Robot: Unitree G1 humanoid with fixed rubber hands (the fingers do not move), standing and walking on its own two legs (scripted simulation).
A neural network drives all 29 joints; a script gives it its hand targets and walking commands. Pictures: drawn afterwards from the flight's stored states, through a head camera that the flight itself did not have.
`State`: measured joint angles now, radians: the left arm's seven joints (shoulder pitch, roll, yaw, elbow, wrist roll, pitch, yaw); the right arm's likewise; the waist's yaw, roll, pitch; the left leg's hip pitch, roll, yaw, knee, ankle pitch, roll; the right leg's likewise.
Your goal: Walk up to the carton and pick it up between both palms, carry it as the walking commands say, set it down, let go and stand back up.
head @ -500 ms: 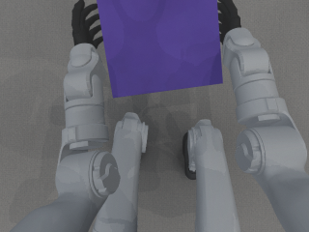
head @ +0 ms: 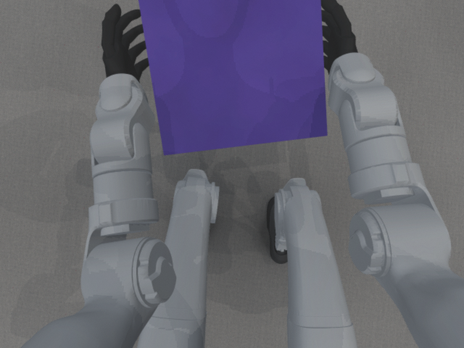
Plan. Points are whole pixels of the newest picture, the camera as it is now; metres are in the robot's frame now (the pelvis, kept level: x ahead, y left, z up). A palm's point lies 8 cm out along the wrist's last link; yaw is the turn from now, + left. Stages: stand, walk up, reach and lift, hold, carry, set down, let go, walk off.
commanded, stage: reach and lift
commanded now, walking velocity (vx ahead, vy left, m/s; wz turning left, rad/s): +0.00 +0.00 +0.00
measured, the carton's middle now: (232, 78) +0.50 +0.05 -0.15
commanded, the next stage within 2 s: none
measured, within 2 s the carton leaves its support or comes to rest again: neither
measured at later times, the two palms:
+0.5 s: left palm (80, 59) +0.45 +0.20 +0.03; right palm (374, 42) +0.49 -0.10 +0.02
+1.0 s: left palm (38, 33) +0.44 +0.19 +0.11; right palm (437, 6) +0.48 -0.11 +0.09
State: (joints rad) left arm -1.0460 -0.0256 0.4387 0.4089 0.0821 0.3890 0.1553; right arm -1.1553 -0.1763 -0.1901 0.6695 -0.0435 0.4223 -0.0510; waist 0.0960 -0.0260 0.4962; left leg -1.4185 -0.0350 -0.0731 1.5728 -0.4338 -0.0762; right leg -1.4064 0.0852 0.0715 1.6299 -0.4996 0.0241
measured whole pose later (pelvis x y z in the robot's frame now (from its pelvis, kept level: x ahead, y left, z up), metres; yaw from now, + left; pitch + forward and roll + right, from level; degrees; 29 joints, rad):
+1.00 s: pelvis +0.11 -0.01 +0.15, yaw +1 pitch +22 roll +2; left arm -0.47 -0.19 0.45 0.48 0.27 0.29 0.06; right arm -0.57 0.04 -0.24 0.71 -0.20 0.31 -0.02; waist 0.10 -0.04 -0.10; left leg -0.96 -0.02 -0.08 0.89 -0.32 -0.06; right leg -0.95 0.08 0.11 0.96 -0.39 -0.01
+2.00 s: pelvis +0.12 +0.00 +0.21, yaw +2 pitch -2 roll +1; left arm -0.30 -0.16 0.31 0.37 0.29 0.64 0.05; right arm -0.39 0.10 -0.20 0.56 -0.25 0.63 0.00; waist 0.12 0.01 -0.08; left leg -0.21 0.00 -0.11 0.42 -0.18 -0.05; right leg -0.19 0.05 0.10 0.48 -0.25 -0.01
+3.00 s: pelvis +0.14 +0.01 +0.22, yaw +2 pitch -6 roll +0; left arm -0.27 -0.15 0.22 0.26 0.28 0.75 0.02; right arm -0.23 0.12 -0.16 0.29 -0.24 0.77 -0.01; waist 0.00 0.00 -0.03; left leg -0.08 -0.02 -0.10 0.35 -0.17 -0.02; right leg -0.03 0.02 0.11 0.36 -0.22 0.01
